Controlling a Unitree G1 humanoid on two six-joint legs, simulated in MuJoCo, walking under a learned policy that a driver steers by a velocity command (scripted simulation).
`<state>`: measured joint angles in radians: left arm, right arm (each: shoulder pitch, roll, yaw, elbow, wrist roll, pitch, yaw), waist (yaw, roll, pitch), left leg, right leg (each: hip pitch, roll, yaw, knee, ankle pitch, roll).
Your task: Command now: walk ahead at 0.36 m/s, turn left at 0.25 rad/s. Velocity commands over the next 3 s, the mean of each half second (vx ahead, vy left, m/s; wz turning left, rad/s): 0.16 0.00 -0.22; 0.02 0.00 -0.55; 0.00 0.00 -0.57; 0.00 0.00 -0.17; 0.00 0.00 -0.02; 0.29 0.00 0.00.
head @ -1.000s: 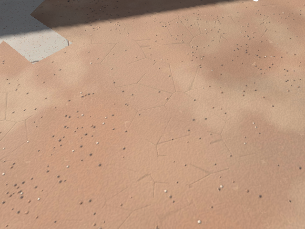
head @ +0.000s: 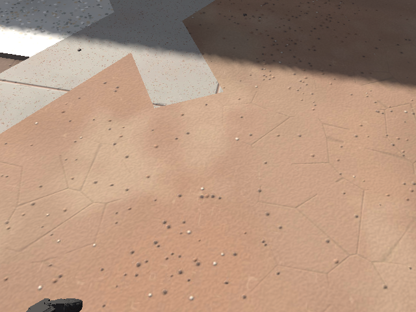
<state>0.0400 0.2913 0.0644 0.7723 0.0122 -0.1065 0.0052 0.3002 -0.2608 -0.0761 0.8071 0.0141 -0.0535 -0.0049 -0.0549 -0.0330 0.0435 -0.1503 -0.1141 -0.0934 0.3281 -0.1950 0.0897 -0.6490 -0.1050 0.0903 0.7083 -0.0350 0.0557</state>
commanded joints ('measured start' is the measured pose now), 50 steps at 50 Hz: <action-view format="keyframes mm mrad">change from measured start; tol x32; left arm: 1 -46 33 -2 -57 -3 -18 -17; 50 189 109 55 -200 -32 168 -24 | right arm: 1 27 -140 -29 -35 -4 -8 -14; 50 -141 -205 -48 -118 20 51 -21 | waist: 1 -21 120 -57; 10 59 -245 -425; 28 26 -124 -145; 31 64 336 -118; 50 70 187 -121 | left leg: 1 -86 195 -65 -62 385 109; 7 94 237 -69 204 613 42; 10 -345 13 15 899 -439 -122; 12 -469 81 -28 1016 -396 -133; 28 -97 71 18 119 -20 -113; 31 -2 511 -435 -70 161 152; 50 -3 398 111 174 308 28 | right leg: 1 189 77 -90 -145 242 -10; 7 307 113 -94 -269 154 -125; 10 887 -275 457 -242 791 -443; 15 390 -105 327 -426 -36 -300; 27 352 -8 388 -400 -228 -233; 36 0 161 13 525 -370 30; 50 424 128 -167 -278 -122 -76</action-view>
